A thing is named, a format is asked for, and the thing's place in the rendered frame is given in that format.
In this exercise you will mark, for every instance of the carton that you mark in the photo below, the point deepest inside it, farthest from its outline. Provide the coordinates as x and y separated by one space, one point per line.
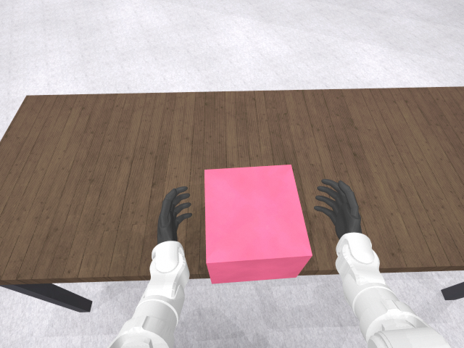
255 229

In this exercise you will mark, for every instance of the robot left forearm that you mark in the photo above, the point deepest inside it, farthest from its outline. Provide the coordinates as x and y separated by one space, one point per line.
157 314

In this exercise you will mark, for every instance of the right robot upper arm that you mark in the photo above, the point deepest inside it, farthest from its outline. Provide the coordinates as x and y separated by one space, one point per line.
407 338

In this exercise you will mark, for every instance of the table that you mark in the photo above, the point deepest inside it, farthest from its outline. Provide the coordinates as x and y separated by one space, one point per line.
83 177

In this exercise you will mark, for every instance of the robot right hand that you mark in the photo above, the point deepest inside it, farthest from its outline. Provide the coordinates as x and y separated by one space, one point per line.
345 215

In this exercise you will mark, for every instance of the robot left hand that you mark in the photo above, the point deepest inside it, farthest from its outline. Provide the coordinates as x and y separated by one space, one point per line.
168 222

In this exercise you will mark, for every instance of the robot right forearm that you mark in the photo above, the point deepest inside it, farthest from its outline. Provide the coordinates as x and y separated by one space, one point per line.
372 301

